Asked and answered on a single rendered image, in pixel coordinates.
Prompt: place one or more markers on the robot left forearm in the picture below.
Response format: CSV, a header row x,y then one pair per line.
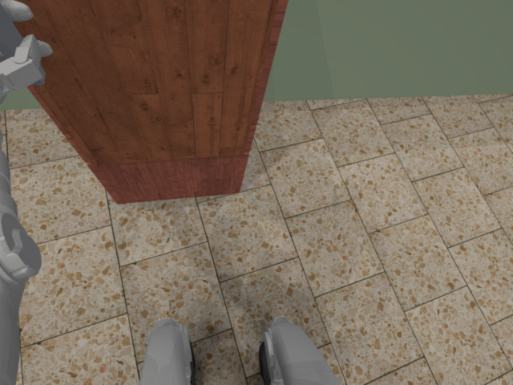
x,y
7,203

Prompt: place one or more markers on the robot right shin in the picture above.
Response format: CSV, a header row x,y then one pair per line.
x,y
275,375

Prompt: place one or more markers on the robot left thigh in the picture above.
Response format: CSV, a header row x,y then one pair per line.
x,y
168,353

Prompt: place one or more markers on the cupboard door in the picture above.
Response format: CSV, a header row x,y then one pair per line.
x,y
145,80

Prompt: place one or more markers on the handle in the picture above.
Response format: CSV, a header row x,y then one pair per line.
x,y
10,39

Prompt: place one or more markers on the robot left upper arm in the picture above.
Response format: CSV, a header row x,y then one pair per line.
x,y
20,259

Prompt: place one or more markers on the robot left hand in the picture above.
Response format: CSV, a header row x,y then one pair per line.
x,y
21,70

